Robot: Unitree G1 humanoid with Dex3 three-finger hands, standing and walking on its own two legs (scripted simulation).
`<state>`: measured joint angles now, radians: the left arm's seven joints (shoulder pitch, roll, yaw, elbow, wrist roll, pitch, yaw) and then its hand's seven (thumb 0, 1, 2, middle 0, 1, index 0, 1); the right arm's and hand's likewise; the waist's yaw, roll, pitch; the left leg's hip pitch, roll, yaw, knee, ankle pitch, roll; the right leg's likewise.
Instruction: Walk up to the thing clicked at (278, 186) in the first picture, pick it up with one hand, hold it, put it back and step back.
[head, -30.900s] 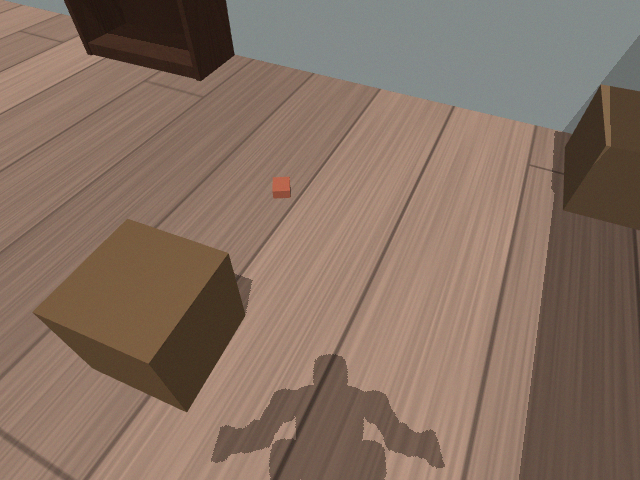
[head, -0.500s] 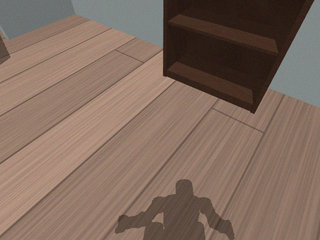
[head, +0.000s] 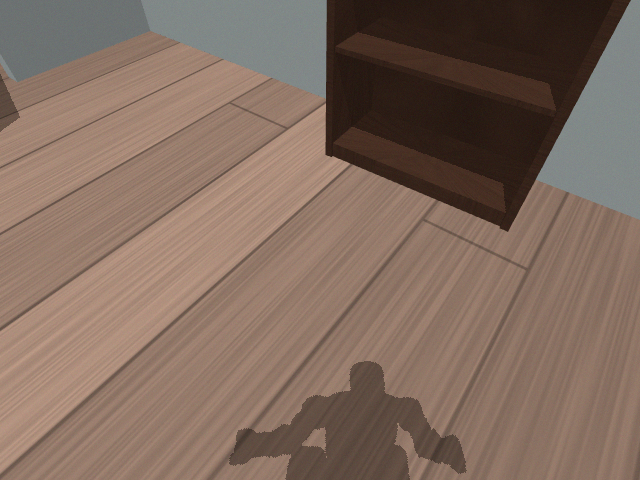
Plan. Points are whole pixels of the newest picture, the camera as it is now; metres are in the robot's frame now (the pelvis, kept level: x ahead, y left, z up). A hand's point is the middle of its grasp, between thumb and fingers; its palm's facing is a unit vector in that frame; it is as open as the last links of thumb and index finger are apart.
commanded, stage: stand
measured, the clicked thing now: out of the picture +0.07 -1.17 -0.76
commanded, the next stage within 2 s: walk up in 0.36 s
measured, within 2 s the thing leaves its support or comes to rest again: neither
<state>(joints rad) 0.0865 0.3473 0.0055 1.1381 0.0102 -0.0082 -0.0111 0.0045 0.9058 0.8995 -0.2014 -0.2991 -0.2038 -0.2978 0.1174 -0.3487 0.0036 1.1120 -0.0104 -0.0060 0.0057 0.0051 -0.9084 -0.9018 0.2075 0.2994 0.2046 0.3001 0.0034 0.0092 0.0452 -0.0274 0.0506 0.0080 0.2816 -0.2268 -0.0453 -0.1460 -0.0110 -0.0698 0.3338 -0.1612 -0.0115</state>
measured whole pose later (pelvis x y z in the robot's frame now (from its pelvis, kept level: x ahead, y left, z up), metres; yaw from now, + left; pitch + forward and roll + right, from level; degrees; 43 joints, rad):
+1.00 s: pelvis +0.17 +0.04 -0.02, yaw -1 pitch -3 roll +1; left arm 0.19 0.43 0.06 0.95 0.02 -0.01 -0.10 0.01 0.91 0.90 -0.20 -0.30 -0.20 -0.30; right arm 0.35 -0.40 -0.07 0.91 -0.02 -0.07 0.05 0.01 -0.90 -0.90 0.21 0.30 0.21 0.30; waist -0.03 -0.03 0.10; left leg 0.06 0.02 0.12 0.39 -0.40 -0.01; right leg -0.46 -0.08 -0.02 0.63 -0.17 -0.02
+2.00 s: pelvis +0.60 +0.03 -0.02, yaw -14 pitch -3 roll +0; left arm 0.32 0.34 0.02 0.90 0.00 -0.03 -0.04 0.00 0.91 0.90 -0.20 -0.30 -0.20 -0.30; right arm 0.14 -0.43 -0.04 0.84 0.01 0.01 0.08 0.01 -0.91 -0.90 0.20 0.30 0.20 0.30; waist 0.05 0.12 0.08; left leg -0.40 0.04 -0.01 1.08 -0.48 0.00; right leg -0.31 0.02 0.02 0.61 -0.25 -0.02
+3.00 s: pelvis +0.89 +0.14 -0.03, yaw -71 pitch -1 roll +1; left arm 0.16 0.40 0.07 0.62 0.06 0.09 -0.07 0.01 0.90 0.90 -0.20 -0.30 -0.20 -0.30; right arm 0.19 -0.39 -0.06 0.76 0.00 -0.01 -0.01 0.01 -0.91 -0.90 0.21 0.30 0.21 0.30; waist 0.02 -0.04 0.14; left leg -0.33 0.00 0.06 0.69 -0.34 0.00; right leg -0.45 0.11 0.22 0.73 -0.28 0.00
